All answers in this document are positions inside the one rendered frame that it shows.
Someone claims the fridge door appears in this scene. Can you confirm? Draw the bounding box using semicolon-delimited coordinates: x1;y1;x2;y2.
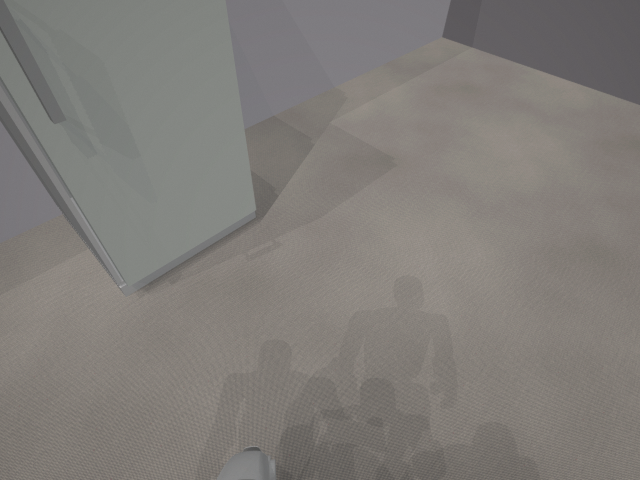
0;0;256;287

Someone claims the robot left thigh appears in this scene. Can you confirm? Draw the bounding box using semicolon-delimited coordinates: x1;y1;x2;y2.
217;451;276;480

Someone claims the handle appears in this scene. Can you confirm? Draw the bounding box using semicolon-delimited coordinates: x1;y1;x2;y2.
0;0;66;124

